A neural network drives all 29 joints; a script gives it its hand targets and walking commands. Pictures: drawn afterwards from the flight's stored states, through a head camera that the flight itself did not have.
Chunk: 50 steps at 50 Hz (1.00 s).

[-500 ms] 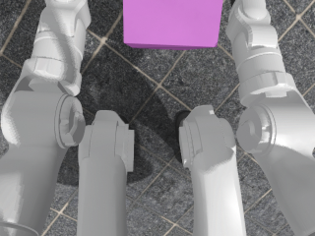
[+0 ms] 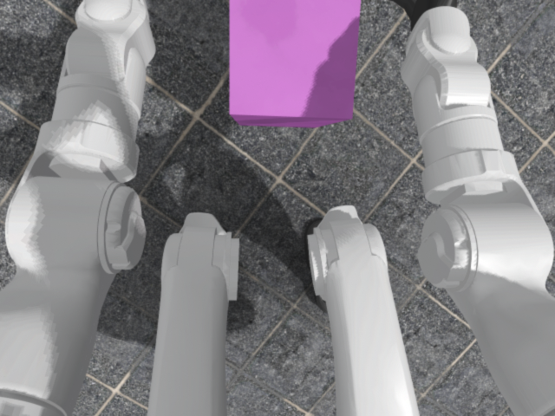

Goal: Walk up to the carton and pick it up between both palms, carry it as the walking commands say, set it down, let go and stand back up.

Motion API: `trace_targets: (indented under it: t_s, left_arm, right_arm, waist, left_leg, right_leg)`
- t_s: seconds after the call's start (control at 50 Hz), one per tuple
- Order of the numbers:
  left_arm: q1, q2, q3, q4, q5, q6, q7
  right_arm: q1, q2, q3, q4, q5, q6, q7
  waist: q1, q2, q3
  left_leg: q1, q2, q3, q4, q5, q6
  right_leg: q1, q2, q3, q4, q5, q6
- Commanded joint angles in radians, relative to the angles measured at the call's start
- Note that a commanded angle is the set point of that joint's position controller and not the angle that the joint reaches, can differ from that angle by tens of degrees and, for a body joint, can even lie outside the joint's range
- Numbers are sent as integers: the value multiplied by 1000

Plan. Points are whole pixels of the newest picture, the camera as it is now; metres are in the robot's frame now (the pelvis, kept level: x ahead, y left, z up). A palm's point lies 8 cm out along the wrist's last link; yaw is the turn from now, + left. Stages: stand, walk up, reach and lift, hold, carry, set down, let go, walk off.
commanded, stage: set down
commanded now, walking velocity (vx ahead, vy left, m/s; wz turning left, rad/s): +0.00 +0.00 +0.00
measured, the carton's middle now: (285, 32) +0.56 -0.03 -0.30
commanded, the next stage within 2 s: let go in 0.94 s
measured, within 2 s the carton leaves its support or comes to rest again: neither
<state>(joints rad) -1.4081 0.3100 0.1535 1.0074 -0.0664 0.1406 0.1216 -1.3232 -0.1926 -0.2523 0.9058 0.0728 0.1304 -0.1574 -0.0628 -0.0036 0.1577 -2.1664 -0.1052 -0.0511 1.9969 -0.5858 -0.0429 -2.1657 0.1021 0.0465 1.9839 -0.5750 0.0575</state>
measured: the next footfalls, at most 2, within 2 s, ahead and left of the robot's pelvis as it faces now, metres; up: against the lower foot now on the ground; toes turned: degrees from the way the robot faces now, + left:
none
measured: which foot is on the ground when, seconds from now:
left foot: down 0.00-1.00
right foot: down 0.00-1.00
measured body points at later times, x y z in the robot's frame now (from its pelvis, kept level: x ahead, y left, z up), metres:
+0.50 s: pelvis +0.02 +0.00 +0.13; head +0.35 +0.01 +0.43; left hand +0.58 +0.15 +0.01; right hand +0.55 -0.18 +0.01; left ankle +0.10 +0.12 -0.40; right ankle +0.10 -0.12 -0.40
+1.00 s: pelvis +0.04 +0.00 +0.25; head +0.36 +0.00 +0.57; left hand +0.57 +0.15 +0.12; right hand +0.54 -0.18 +0.12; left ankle +0.10 +0.12 -0.40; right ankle +0.10 -0.12 -0.40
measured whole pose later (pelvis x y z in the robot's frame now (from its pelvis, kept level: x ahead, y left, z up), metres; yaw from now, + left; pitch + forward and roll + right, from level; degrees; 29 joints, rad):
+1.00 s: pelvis +0.04 +0.00 +0.25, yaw +0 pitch +44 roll -1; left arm -1.17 0.17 0.39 0.94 0.21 0.11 0.03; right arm -1.06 -0.04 -0.44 0.80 -0.18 0.10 -0.09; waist -0.06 0.01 -0.01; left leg -1.44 -0.06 -0.10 0.97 -0.29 -0.03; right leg -1.44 0.06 0.07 0.95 -0.28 0.02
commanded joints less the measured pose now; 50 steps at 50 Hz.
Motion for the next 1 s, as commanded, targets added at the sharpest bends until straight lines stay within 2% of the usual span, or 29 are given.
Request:
trace_targets:
  t_s: [0.0,0.18,0.5,0.74,0.82,0.9,0.98]
  left_arm:
    - [-263,68,23,-107,22,-10,-4]
    - [-208,44,63,-132,73,-1,-16]
    - [-102,10,95,-236,119,11,-38]
    - [-28,-25,156,-224,191,-11,-77]
    - [-3,-52,185,-187,225,-27,-89]
    - [27,-76,229,-145,268,-45,-97]
    - [84,-91,248,-157,304,-58,-89]
  right_arm:
    - [-228,-86,-24,-113,-25,-12,3]
    - [-164,-59,-68,-132,-66,-4,13]
    - [-43,-27,-98,-238,-91,-2,34]
    - [43,39,-134,-257,-151,-17,58]
    - [60,68,-157,-235,-190,-29,63]
    - [74,98,-178,-198,-246,-43,68]
    - [120,98,-183,-198,-275,-53,72]
  waist:
    - [-16,71,-1205]
    - [-14,72,-1210]
    - [-21,80,-1288]
    - [-10,75,-1179]
    - [-5,64,-1077]
    - [0,47,-1001]
    - [-1,42,-1060]
  left_leg:
    - [639,0,104,-218,326,-3]
    - [721,-11,101,-379,341,-5]
    - [1020,-16,78,-665,530,-10]
    - [1195,3,60,-937,565,-6]
    - [1194,11,57,-1022,546,-3]
    - [1156,15,57,-1060,539,-7]
    - [1216,14,50,-1074,612,-15]
  right_leg:
    - [620,-6,-119,-211,372,3]
    - [713,2,-119,-361,387,3]
    - [933,5,-117,-652,551,3]
    - [1129,-5,-89,-942,596,7]
    - [1169,-10,-81,-1024,590,10]
    - [1190,-16,-77,-1061,597,13]
    - [1267,-19,-79,-1080,665,12]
